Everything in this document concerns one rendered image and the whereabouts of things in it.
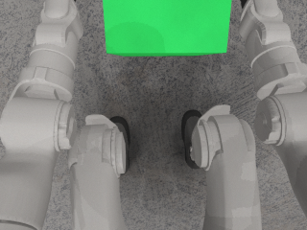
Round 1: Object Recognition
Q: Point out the carton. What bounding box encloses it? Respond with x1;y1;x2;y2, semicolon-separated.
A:
103;0;232;57

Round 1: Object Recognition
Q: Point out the right robot upper arm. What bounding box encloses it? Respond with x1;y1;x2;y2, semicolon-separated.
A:
253;91;307;218

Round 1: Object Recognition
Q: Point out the right robot forearm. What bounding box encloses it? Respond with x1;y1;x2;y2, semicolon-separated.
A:
238;0;307;100

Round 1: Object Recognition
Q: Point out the right robot thigh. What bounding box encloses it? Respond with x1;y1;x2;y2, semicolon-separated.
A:
193;114;262;230

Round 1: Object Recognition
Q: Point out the left robot upper arm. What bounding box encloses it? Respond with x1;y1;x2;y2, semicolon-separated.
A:
0;96;77;230

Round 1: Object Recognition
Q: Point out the left robot forearm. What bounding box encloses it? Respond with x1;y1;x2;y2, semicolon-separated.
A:
0;0;83;146

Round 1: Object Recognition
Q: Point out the robot right shin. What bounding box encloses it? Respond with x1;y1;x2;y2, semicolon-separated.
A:
190;104;256;165

